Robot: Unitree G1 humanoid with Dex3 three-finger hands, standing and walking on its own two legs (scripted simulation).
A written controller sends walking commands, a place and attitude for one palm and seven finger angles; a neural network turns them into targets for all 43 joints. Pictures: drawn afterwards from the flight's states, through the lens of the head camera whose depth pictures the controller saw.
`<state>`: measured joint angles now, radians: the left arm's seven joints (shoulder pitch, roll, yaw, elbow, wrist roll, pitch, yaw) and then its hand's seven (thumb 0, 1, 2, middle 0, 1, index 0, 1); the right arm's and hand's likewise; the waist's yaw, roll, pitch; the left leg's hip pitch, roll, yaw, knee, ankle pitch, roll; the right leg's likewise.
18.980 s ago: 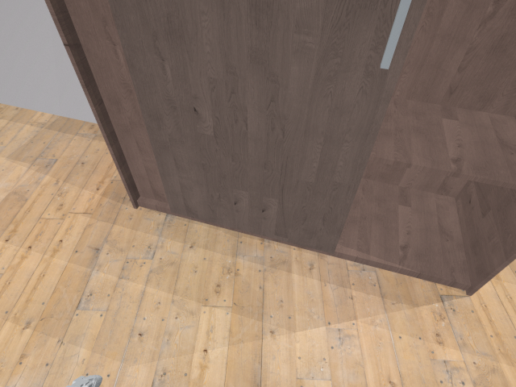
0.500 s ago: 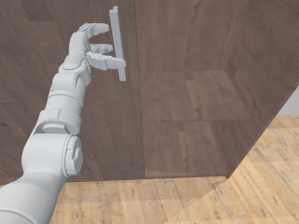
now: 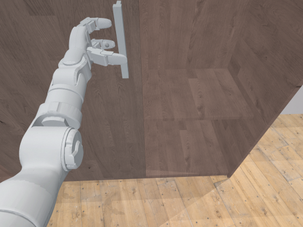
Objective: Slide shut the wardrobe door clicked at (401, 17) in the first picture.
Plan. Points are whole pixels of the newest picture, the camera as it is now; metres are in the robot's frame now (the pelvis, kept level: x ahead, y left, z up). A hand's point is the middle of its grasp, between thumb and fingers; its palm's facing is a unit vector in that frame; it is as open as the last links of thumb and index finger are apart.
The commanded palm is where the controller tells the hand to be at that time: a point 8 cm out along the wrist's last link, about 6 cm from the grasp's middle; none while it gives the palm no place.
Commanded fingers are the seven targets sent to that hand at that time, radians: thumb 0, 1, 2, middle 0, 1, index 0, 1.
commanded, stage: move the hooked fingers beside the handle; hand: left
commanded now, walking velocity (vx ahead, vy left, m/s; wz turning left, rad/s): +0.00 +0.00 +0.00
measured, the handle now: (122, 42) +0.53 +0.07 +0.24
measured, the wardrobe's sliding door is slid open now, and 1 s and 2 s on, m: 0.57 0.57 0.57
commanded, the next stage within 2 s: none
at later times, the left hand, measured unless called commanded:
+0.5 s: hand (106, 45) +0.49 +0.10 +0.26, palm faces +0.01 -1.00 +0.03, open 13.5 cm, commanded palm +0.47 +0.16 +0.25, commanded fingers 0.00 -0.50 0.30 -0.30 -1.20 -0.30 -1.20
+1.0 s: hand (104, 48) +0.48 +0.11 +0.25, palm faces +0.03 -1.00 +0.01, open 13.9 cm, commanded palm +0.46 +0.17 +0.25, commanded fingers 0.00 -0.50 0.30 -0.30 -1.20 -0.30 -1.20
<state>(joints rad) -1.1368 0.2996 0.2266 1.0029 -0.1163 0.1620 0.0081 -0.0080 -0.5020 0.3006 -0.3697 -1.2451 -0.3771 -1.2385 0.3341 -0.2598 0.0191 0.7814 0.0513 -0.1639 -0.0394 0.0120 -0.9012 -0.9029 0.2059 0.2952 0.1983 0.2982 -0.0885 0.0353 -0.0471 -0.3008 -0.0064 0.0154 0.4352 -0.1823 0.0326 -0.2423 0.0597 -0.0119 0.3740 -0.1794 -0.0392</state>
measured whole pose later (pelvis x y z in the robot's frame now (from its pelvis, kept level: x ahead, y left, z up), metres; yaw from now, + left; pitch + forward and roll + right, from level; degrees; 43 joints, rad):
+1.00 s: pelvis +0.01 +0.00 +0.00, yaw -1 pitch +2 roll -1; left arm -1.01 0.29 0.22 0.82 -0.13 0.23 0.02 -0.01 -0.50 0.30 -0.32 -1.21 -0.32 -1.21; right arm 0.32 -0.26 0.02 0.76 0.06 -0.15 -0.05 0.01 -0.90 -0.90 0.21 0.30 0.20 0.30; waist -0.08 0.04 -0.05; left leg -0.26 -0.01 0.03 0.41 -0.19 0.04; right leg -0.21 0.06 0.01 0.36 -0.18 -0.04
